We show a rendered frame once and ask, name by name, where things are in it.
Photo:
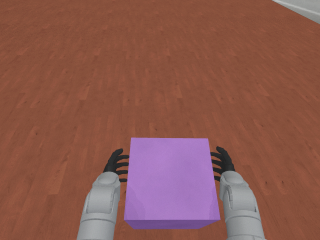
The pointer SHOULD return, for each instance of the carton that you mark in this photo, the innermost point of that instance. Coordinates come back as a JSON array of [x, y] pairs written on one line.
[[170, 184]]

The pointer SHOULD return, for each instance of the robot right forearm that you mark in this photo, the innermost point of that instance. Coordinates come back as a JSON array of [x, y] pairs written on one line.
[[241, 213]]

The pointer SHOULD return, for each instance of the robot left forearm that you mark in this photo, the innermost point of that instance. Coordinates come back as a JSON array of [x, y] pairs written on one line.
[[100, 209]]

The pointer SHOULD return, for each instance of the robot left hand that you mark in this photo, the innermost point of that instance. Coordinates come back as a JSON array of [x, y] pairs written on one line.
[[112, 164]]

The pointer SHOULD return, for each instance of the robot right hand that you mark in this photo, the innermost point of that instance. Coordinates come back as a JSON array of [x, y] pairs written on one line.
[[225, 163]]

